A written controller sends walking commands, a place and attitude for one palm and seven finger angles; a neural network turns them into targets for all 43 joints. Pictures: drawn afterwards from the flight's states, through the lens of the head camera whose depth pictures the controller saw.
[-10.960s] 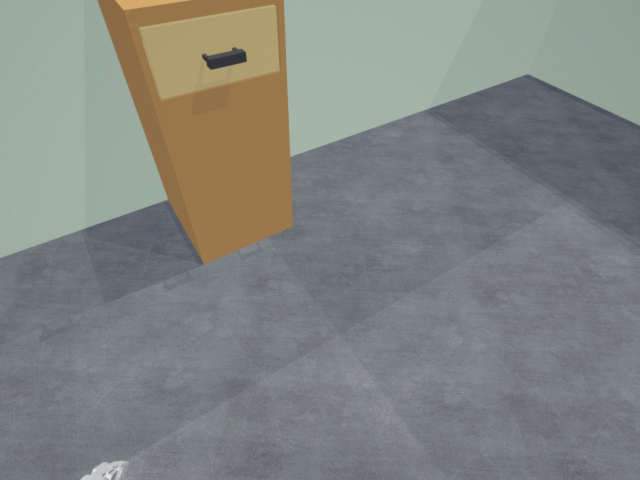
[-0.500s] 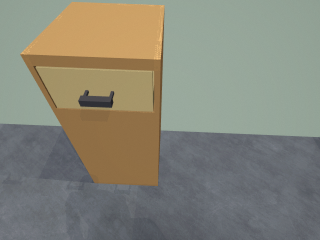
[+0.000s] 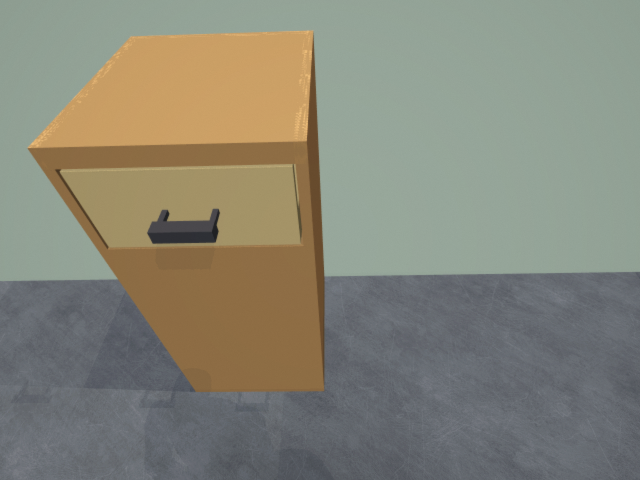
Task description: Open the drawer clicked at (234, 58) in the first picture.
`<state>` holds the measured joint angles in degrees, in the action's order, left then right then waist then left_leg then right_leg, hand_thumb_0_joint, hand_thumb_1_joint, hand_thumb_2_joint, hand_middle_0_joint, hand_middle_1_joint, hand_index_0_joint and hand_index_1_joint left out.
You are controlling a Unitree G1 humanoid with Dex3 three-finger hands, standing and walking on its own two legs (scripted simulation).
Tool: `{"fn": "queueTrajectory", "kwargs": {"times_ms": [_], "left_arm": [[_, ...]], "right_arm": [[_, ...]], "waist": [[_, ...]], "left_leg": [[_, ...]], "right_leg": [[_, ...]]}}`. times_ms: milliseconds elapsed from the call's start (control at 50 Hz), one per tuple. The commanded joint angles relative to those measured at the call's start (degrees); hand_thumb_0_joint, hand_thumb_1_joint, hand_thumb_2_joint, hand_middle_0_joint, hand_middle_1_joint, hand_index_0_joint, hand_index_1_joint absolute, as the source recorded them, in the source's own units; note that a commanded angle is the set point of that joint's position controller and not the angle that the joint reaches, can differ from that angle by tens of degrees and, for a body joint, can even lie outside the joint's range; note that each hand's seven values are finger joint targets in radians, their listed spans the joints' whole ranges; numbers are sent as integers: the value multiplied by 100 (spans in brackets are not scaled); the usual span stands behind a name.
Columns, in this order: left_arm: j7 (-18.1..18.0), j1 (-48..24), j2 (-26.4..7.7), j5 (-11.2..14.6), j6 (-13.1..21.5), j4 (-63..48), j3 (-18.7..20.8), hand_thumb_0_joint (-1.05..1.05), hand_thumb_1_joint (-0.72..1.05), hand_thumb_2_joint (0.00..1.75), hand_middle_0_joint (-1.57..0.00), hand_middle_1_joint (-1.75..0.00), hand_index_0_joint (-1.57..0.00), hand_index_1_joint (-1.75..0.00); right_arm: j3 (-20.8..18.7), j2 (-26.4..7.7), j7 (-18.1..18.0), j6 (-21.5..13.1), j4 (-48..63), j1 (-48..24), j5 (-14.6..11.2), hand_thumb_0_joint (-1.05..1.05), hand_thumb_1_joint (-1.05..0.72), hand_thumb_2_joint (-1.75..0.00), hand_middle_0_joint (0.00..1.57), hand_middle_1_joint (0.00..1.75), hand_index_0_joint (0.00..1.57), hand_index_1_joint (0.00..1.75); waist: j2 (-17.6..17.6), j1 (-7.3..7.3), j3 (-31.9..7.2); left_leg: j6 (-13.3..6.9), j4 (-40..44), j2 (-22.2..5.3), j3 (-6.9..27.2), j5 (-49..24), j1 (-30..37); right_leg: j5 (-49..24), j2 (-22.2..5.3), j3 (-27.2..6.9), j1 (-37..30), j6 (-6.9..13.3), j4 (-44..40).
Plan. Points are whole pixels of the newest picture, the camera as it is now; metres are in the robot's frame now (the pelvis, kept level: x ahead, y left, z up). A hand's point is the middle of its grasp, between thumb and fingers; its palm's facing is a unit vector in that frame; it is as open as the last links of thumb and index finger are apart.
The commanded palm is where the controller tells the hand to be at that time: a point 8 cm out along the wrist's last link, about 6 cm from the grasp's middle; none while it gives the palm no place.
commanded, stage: raise the hand with hooked fingers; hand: left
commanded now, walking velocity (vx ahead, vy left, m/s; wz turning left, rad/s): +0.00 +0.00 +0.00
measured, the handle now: (186, 223) +0.50 +0.25 +0.03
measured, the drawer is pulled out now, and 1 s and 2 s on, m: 0.00 0.00 0.00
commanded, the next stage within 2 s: move the hooked fingers above the handle in 1.98 s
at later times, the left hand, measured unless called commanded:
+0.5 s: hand (175, 479) +0.14 +0.19 -0.06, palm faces -0.12 -0.22 -0.97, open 8.6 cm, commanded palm +0.14 +0.22 +0.00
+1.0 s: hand (146, 388) +0.22 +0.22 +0.03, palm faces -0.01 -0.12 -0.99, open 11.5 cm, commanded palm +0.20 +0.23 +0.09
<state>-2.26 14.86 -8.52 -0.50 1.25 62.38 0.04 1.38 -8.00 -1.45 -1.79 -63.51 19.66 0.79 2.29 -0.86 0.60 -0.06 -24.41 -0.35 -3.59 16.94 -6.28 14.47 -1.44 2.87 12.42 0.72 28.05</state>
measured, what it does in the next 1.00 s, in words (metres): stands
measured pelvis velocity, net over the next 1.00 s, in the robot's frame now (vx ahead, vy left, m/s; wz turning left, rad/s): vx -0.01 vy -0.01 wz -0.02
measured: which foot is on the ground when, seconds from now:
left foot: down 0.00-1.00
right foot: down 0.00-1.00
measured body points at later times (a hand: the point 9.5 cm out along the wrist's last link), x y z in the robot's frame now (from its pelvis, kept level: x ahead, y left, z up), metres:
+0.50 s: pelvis -0.02 -0.02 -0.03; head +0.01 -0.03 +0.42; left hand +0.15 +0.20 +0.00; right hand +0.24 -0.26 -0.07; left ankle -0.04 +0.12 -0.74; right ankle +0.01 -0.11 -0.74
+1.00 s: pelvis -0.01 -0.01 -0.01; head +0.01 -0.04 +0.44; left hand +0.21 +0.22 +0.09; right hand +0.16 -0.24 -0.13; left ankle -0.04 +0.12 -0.74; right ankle +0.01 -0.11 -0.74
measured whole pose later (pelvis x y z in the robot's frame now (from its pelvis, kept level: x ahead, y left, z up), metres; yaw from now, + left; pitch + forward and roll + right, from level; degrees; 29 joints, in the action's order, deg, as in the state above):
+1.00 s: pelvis -0.01 -0.01 -0.01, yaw -1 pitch +3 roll +1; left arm -11.5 18.3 -23.2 -55.1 -3.6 -8.4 -2.8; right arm 0.2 -14.2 -0.6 5.0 -34.9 10.5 1.5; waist 3.6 3.5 -1.5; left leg 0.4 -32.8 -1.4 -4.7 20.2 -15.4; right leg 16.9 -0.7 1.7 21.9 1.5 35.7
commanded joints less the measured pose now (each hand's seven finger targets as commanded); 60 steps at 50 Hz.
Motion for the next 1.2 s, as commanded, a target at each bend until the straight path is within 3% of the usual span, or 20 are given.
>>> {"fn": "queueTrajectory", "kwargs": {"times_ms": [0,40,60,80,100,120,140,160,200,260,300,380,460,520,580,620,780,880,1040,1180], "left_arm": [[0,425,-524,21,81,-66,74,0,90,90,-20,-30,-20,-30],[-1,397,-520,18,73,-57,70,0,90,90,-20,-30,-20,-30],[-227,982,-795,-22,115,177,112,0,90,90,-20,-30,-20,-30],[-226,-4022,-2769,-1254,1163,-8011,164,0,88,89,-20,-32,-20,-32],[-632,-1123,-2340,-1371,678,-6422,298,0,85,88,-20,-33,-20,-33],[-985,-864,-1834,-1048,294,-6416,102,0,83,87,-21,-34,-21,-34],[-1030,645,-639,-1248,-195,-5657,-518,0,81,86,-21,-36,-21,-36],[-1089,-118,-865,-1501,-148,-6678,-539,0,78,85,-21,-37,-21,-37],[-1405,188,-1367,-2579,-76,-6519,-223,0,74,83,-21,-40,-21,-40],[-1677,1782,-1171,-3945,-191,-5904,-180,0,67,80,-22,-45,-22,-45],[-1776,2704,-891,-4727,-182,-5718,-370,0,62,78,-22,-48,-22,-48],[-1929,2333,-1340,-5687,78,-6712,-161,0,53,74,-23,-54,-23,-54],[-2423,875,-1934,-6312,133,-7584,317,0,43,70,-23,-60,-23,-60],[-2760,-853,-2384,-6416,388,-8682,493,0,36,67,-24,-64,-24,-64],[-2847,-908,-2244,-6200,639,-8488,315,0,29,64,-24,-69,-24,-69],[-2809,-1044,-2244,-6083,628,-8162,343,0,25,62,-25,-72,-25,-72],[-1547,58,-2183,-5464,-887,-7308,197,0,6,54,-26,-84,-26,-84],[-1035,199,-2415,-5430,-678,-7986,445,0,-6,49,-27,-92,-27,-92],[-1582,-1574,-2658,-5571,37,-8394,689,0,-24,41,-28,-103,-28,-103],[-1103,-2382,-2641,-5410,-501,-7736,257,0,-41,34,-29,-114,-29,-114]], "right_arm": [[-89,-476,-39,-56,68,350,11,0,-90,-90,20,30,20,30],[-85,-477,-39,-43,35,331,8,0,-90,-90,20,30,20,30],[-211,-767,12,-39,455,-447,-62,0,-90,-90,20,30,20,30],[-212,-1687,-264,-836,2344,-624,-292,0,-90,-90,20,30,20,30],[-241,-1276,-447,-1351,2218,-1035,-166,0,-90,-90,20,30,20,30],[-334,-1311,-459,-1514,1910,-1025,-311,0,-90,-90,20,30,20,30],[-265,-952,-459,-1557,1957,-900,-353,0,-90,-90,20,30,20,30],[-243,-1124,-415,-1627,2418,-1209,-335,0,-90,-90,20,30,20,30],[-312,-1300,-370,-1507,2668,-1323,-99,0,-90,-90,20,30,20,30],[-485,-1225,-147,-1082,3318,-1473,77,0,-90,-90,20,30,20,30],[-538,-1228,78,-621,3591,-1660,163,0,-90,-90,20,30,20,30],[-491,-1203,443,-7,4042,-2097,120,0,-90,-90,20,30,20,30],[-535,-1083,435,195,4190,-2000,282,0,-90,-90,20,30,20,30],[-550,-1034,310,254,4144,-1953,425,0,-90,-90,20,30,20,30],[-527,-997,216,170,4102,-1920,400,0,-90,-90,20,30,20,30],[-488,-993,192,194,4012,-1985,412,0,-90,-90,20,30,20,30],[-283,-1029,75,405,4042,-2358,37,0,-90,-90,20,30,20,30],[-225,-1076,75,372,4035,-2227,45,0,-90,-90,20,30,20,30],[-425,-1102,15,193,3736,-1983,94,0,-90,-90,20,30,20,30],[-417,-1160,-27,293,3623,-2167,-77,0,-90,-90,20,30,20,30]], "waist": [[-211,84,246],[-225,88,312],[-1527,422,629],[462,-207,-2191],[1445,359,-1809],[1614,247,-1390],[923,181,-1089],[645,143,-456],[-300,87,-305],[-1223,583,-303],[-1512,808,-198],[-1102,981,-857],[-151,732,-1597],[80,385,-2095],[381,232,-1969],[113,139,-1728],[-684,666,-1475],[-634,771,-1217],[275,533,-1395],[-29,564,-1248]], "left_leg": [[-153,527,-533,429,-1218,-528],[-148,546,-537,435,-1210,-548],[29,-774,-663,150,-906,-1161],[-304,138,57,227,-1731,241],[-299,151,-36,100,-2760,411],[-50,101,-64,104,-2040,82],[-53,134,-141,186,-1812,-317],[-62,110,-96,367,-1477,-621],[-152,-251,62,350,-960,-1109],[-86,-567,204,208,-540,-1777],[-25,-677,210,103,-555,-2185],[-40,-954,264,-13,-972,-2379],[-133,-1377,367,30,-746,-1976],[-177,-1887,381,245,-779,-1368],[-195,-2067,342,286,-621,-1059],[-210,-2050,319,330,-555,-1271],[-147,-871,225,141,-964,-1801],[-163,-468,157,126,-1221,-1528],[-134,-404,177,238,-1327,-683],[-86,1,141,257,-1485,-565]], "right_leg": [[-1490,-494,-527,-389,189,-380],[-1486,-488,-511,-401,182,-404],[-3854,-838,-764,-291,-12,-376],[-2632,-128,-1223,-647,198,94],[-1394,16,-652,-477,349,212],[-631,66,-407,35,305,157],[-539,94,-290,169,219,184],[-531,71,-313,434,222,142],[-12,169,-322,1039,226,158],[879,192,-451,1157,240,163],[503,197,-587,1042,311,297],[-711,119,-854,682,368,745],[-539,170,-1050,1036,342,906],[-342,134,-1325,1684,320,999],[-72,103,-1168,2118,316,943],[-132,128,-1009,2022,271,911],[-1214,68,-719,-148,109,514],[-1355,39,-565,-476,106,333],[-941,63,-412,27,196,133],[-1028,80,-186,-276,162,-69]]}}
